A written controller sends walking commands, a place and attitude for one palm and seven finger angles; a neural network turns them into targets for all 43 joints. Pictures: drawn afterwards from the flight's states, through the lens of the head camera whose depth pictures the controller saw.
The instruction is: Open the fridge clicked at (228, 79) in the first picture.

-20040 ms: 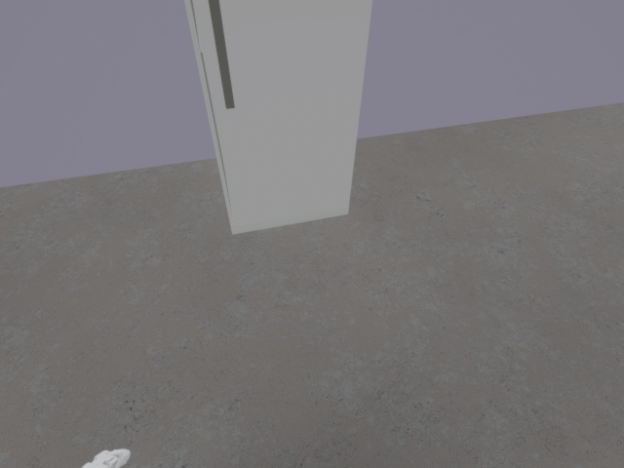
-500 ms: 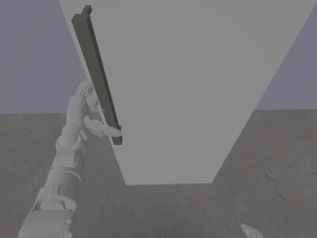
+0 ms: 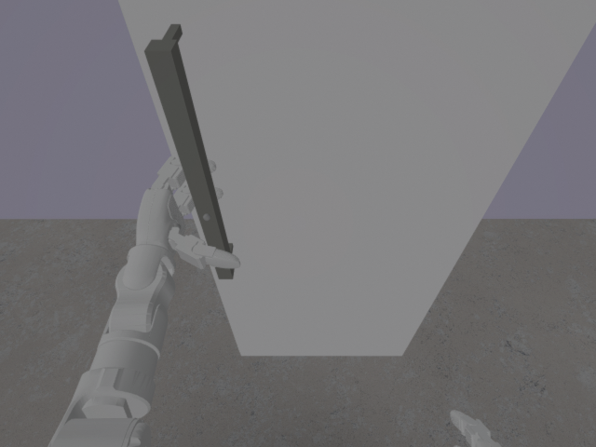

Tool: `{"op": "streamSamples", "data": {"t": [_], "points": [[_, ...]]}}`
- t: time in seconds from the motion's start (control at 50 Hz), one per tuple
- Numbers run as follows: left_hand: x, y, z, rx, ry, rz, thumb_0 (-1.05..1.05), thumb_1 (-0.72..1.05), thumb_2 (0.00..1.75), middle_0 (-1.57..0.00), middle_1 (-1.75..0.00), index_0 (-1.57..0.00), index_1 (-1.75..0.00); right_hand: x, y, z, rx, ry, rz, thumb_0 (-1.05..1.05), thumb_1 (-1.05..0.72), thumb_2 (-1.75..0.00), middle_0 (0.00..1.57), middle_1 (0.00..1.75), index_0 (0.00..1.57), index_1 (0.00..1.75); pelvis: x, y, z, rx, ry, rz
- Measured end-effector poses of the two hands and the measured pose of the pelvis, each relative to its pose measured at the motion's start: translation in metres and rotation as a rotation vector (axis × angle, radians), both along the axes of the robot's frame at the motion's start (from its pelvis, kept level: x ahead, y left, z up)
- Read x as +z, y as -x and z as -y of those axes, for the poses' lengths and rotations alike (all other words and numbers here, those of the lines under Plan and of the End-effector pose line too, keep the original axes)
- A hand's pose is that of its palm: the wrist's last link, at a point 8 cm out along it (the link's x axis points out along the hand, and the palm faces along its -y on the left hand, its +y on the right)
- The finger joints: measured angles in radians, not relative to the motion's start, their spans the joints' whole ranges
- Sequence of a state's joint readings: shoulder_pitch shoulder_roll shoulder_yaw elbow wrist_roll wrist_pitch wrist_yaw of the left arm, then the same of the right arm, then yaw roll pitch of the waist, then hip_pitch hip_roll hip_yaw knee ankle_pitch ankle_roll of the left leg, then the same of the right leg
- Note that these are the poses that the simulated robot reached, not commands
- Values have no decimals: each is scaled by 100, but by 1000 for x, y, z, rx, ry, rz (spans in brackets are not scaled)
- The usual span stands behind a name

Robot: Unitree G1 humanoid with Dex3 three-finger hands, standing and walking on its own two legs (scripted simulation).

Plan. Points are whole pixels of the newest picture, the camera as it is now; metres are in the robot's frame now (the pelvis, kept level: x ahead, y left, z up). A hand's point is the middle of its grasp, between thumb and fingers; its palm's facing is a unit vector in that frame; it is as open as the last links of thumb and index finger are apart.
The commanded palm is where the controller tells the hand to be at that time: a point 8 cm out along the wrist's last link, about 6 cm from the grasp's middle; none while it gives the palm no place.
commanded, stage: slide the fingers in behind the handle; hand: left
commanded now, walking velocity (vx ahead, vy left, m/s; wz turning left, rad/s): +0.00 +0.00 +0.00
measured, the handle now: (206, 182) +0.45 +0.15 +0.12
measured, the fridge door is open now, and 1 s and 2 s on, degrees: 0 0 0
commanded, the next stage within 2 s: grip the handle and tug to test in 0.90 s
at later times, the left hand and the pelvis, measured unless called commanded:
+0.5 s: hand (216, 220) +0.39 +0.13 +0.11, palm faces +0.03 -1.00 -0.01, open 14.2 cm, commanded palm +0.36 +0.17 +0.11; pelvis +0.00 +0.00 +0.00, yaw +1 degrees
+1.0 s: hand (217, 218) +0.39 +0.13 +0.11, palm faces +0.02 -1.00 -0.02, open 14.2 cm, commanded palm +0.36 +0.17 +0.11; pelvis -0.01 +0.00 +0.00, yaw +1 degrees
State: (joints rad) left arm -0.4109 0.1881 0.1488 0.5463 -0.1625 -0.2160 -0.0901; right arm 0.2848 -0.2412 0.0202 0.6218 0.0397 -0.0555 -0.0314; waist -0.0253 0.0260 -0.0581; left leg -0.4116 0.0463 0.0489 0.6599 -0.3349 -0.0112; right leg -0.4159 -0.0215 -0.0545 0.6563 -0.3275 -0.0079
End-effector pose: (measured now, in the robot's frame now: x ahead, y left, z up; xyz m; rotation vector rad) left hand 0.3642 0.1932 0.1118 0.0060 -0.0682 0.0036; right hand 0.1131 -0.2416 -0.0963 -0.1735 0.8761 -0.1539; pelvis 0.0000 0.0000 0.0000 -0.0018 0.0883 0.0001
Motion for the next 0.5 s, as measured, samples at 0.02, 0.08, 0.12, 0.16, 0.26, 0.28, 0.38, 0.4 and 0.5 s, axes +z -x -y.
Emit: {"op": "streamSamples", "data": {"t": [0.02,0.08,0.12,0.16,0.26,0.28,0.38,0.4,0.5], "points": [[0,1,1,3,0,-3,-1,-50,30,-30,-120,-29,-120,0,0,0,0,-3,0,2,-90,-90,20,30,20,30,0,0,0,1,0,2],[0,1,3,7,-1,-17,-1,-50,30,-30,-120,-27,-119,-1,1,0,4,-6,-5,2,-90,-90,20,30,20,30,0,1,1,6,0,6],[-2,0,5,2,-11,-30,-1,-50,30,-30,-120,-27,-119,-2,1,0,6,-6,-8,2,-90,-90,20,30,20,30,0,2,1,7,0,6],[-4,0,10,-4,-11,-38,-1,-50,30,-30,-120,-27,-119,-2,1,0,7,-6,-8,2,-90,-90,20,30,20,30,0,3,1,8,0,5],[-4,1,11,17,-1,-34,-1,-50,30,-29,-120,-26,-119,-2,3,1,7,-5,-8,2,-90,-90,20,30,20,30,0,4,3,5,-2,6],[-4,1,12,20,-1,-33,-1,-50,30,-29,-120,-26,-119,-2,3,1,6,-5,-7,2,-90,-90,20,30,20,30,0,4,3,4,-2,6],[-4,1,12,24,-6,-29,-1,-50,30,-28,-120,-25,-119,-3,5,1,6,-4,-9,2,-90,-90,20,30,20,30,0,4,3,5,-1,7],[-4,1,12,24,-7,-28,-1,-50,30,-28,-120,-25,-119,-3,5,1,7,-3,-10,2,-90,-90,20,30,20,30,0,4,3,6,-1,7],[-5,1,13,29,-7,-27,-1,-50,30,-28,-120,-24,-119,-5,5,1,17,0,-21,2,-90,-90,20,30,20,30,-1,5,2,13,0,6]]}}
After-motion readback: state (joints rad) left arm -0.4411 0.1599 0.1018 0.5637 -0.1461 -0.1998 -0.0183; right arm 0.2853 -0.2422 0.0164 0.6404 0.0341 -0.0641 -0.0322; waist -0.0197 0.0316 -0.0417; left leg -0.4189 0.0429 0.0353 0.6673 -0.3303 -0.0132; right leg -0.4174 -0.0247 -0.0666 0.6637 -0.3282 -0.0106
